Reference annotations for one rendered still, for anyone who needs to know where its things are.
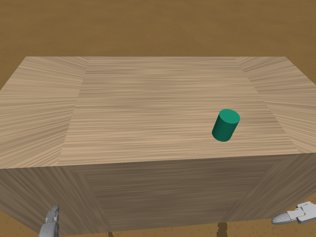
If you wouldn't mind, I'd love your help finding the can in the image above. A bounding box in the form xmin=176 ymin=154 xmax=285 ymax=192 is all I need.
xmin=212 ymin=109 xmax=240 ymax=142

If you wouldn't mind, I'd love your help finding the right robot hand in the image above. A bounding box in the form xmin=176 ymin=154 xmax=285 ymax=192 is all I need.
xmin=272 ymin=201 xmax=316 ymax=225

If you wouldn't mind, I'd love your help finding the left robot hand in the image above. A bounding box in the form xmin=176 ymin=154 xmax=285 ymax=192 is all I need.
xmin=38 ymin=205 xmax=59 ymax=237

